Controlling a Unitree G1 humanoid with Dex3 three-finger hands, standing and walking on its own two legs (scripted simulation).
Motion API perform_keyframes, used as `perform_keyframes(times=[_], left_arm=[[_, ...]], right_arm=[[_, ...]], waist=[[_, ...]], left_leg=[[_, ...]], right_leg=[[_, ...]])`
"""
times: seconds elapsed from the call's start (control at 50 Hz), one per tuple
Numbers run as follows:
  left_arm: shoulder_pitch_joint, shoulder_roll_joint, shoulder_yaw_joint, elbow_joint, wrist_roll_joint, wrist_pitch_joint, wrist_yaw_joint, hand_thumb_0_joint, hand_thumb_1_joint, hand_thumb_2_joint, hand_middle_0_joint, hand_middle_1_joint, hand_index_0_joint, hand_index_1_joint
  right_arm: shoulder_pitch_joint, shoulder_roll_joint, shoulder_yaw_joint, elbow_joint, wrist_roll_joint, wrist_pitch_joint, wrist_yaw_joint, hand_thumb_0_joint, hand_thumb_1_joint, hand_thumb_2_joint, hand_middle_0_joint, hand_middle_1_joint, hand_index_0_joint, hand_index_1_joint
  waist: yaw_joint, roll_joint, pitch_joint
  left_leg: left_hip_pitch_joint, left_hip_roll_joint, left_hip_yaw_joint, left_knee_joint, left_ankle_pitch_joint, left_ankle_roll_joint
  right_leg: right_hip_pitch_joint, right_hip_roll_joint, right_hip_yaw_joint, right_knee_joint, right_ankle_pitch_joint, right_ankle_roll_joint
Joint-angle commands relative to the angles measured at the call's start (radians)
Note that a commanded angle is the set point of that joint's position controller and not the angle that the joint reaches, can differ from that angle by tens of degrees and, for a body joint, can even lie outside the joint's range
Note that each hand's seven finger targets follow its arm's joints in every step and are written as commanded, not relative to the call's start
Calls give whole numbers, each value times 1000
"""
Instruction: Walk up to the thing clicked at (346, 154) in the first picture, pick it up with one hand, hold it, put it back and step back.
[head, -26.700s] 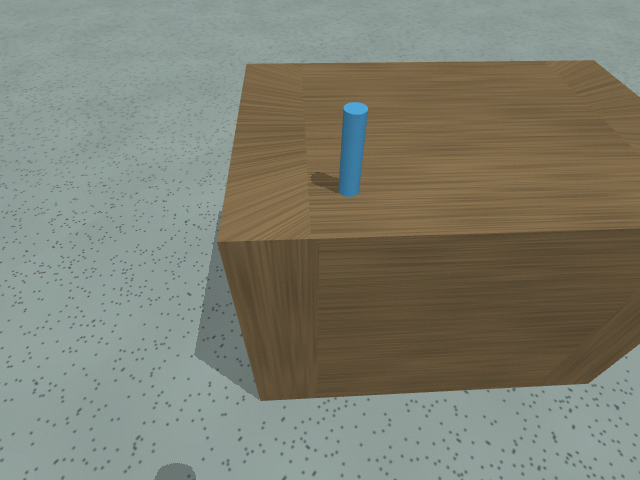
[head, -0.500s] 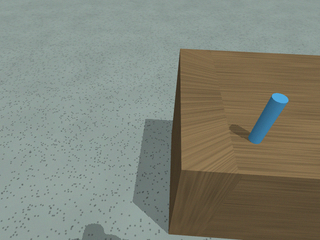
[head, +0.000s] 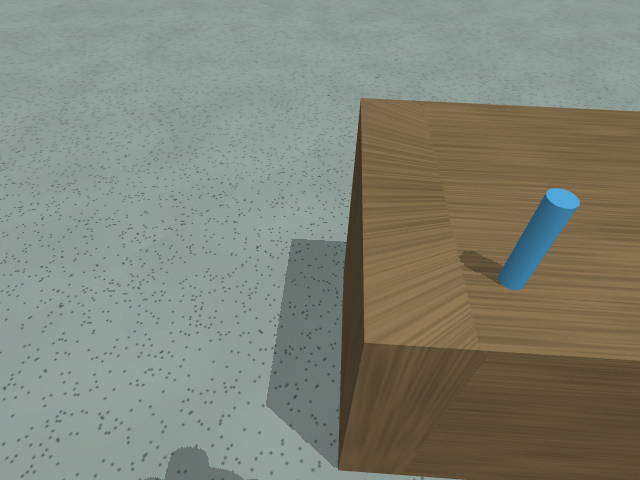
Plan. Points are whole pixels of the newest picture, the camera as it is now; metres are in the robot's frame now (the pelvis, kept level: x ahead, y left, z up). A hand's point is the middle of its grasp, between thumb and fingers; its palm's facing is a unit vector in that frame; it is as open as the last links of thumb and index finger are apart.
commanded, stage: stand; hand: right
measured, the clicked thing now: (534, 243) +0.44 -0.29 +0.06
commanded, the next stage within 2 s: none
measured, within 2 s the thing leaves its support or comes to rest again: neither
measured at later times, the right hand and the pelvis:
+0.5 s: hand out of the picture +0.08 -0.26 -0.16, palm faces -0.05 +0.94 -0.35, open 10.2 cm; pelvis +0.01 +0.00 +0.00, yaw +0 degrees
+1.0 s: hand out of the picture +0.08 -0.26 -0.16, palm faces -0.04 +0.94 -0.35, open 7.4 cm; pelvis +0.01 +0.00 +0.00, yaw +0 degrees
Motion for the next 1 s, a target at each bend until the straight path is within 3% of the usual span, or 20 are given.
perform_keyframes(times=[0.0,0.08,0.12,0.14,0.28,0.36,0.44,0.5,0.56,0.66,0.72,0.8,0.98], left_arm=[[-31,213,40,-55,5,-22,18,0,897,901,-201,-296,-200,-297],[-27,210,35,-56,1,-24,19,0,897,901,-201,-296,-200,-297],[-27,213,37,-58,1,-24,20,0,900,900,-200,-300,-200,-301],[-32,212,36,-60,0,-25,20,0,900,900,-200,-300,-200,-301],[-25,210,34,-59,1,-24,22,0,900,900,-200,-300,-200,-301],[-22,210,36,-54,1,-20,21,0,900,900,-200,-300,-200,-301],[-29,209,38,-61,0,-23,21,0,900,900,-200,-300,-200,-301],[-22,210,38,-63,2,-26,22,0,900,900,-200,-300,-200,-301],[-32,208,37,-60,-1,-23,22,0,900,900,-200,-300,-200,-301],[-25,207,37,-66,0,-27,22,0,900,900,-200,-300,-200,-301],[-33,208,38,-65,0,-24,22,0,900,900,-200,-300,-200,-301],[-28,213,40,-65,0,-26,22,0,900,900,-200,-300,-200,-301],[-27,210,41,-64,0,-23,22,0,900,900,-200,-300,-200,-301]], right_arm=[[-47,-220,-41,-60,5,-20,-15,0,549,-55,53,53,53,53],[-41,-215,-40,-58,8,-20,-13,0,535,-64,55,56,55,56],[-40,-217,-41,-57,7,-20,-15,0,375,-224,200,216,200,216],[-38,-216,-42,-59,6,-21,-15,0,295,-304,200,296,200,296],[-43,-216,-41,-56,7,-17,-16,0,-265,-864,200,300,200,300],[-41,-212,-39,-55,7,-15,-16,0,-585,-900,200,300,200,300],[-40,-215,-41,-58,6,-19,-15,0,-900,-900,200,300,200,300],[-48,-219,-45,-62,7,-20,-16,0,-900,-900,200,300,200,300],[-41,-206,-42,-57,7,-17,-14,0,-900,-900,200,300,200,300],[-41,-213,-45,-60,8,-19,-14,0,-900,-900,200,300,200,300],[-41,-208,-44,-58,7,-18,-14,0,-900,-900,200,300,200,300],[-42,-205,-43,-60,8,-18,-13,0,-900,-900,200,300,200,300],[-37,-207,-41,-60,8,-20,-16,0,-900,-900,200,300,200,300]], waist=[[-1,0,-51],[-4,0,-66],[-5,-1,-71],[-5,-1,-83],[-2,-3,-70],[-3,7,-40],[-3,7,-60],[-1,1,-78],[-5,-8,-49],[-3,-1,-76],[-4,2,-56],[-4,-2,-79],[-4,2,-67]], left_leg=[[1,97,-77,-55,70,45],[21,101,-75,-44,135,45],[19,99,-71,-40,140,42],[22,102,-67,-34,159,43],[31,104,-69,-33,178,43],[1,97,-70,-54,93,42],[11,100,-68,-49,132,43],[32,103,-68,-36,167,46],[7,98,-70,-52,122,42],[24,103,-69,-41,156,46],[10,100,-70,-50,121,41],[27,102,-69,-41,164,43],[23,103,-66,-48,173,43]], right_leg=[[-16,-94,73,-58,59,-40],[-7,-98,76,-55,96,-42],[0,-98,76,-53,115,-40],[12,-103,78,-46,140,-43],[2,-98,67,-47,147,-39],[-9,-95,71,-59,78,-39],[5,-101,76,-54,111,-41],[7,-102,73,-51,145,-39],[1,-99,72,-57,101,-39],[15,-104,74,-54,137,-40],[6,-101,71,-56,100,-42],[20,-104,72,-48,149,-42],[15,-102,67,-42,149,-40]])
